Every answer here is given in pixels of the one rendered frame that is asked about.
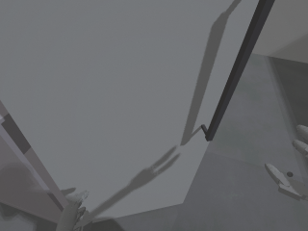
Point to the robot left hand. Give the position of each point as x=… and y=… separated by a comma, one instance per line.
x=69, y=219

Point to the handle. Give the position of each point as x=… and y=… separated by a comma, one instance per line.
x=253, y=32

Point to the robot right hand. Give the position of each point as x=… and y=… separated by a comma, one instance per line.
x=292, y=187

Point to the fridge door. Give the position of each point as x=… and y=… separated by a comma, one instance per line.
x=111, y=94

